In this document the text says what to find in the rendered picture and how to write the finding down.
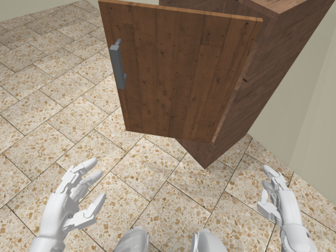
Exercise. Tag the handle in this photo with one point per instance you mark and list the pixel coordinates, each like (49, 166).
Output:
(120, 76)

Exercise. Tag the cupboard door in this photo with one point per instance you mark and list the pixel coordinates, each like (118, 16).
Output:
(182, 65)

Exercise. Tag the robot thigh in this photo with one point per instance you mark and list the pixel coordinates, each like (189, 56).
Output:
(207, 242)
(134, 240)

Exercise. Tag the robot left thigh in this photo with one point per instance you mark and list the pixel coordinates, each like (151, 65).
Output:
(134, 240)

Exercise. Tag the robot right hand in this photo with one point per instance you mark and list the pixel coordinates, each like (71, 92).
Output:
(287, 210)

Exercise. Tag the left robot forearm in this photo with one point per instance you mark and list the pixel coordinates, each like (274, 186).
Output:
(47, 244)

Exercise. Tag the robot right thigh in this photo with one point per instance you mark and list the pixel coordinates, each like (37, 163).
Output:
(207, 242)

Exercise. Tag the right robot forearm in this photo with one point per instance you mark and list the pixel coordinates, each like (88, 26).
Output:
(296, 238)

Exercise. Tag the robot left hand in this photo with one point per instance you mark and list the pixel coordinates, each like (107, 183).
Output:
(55, 221)

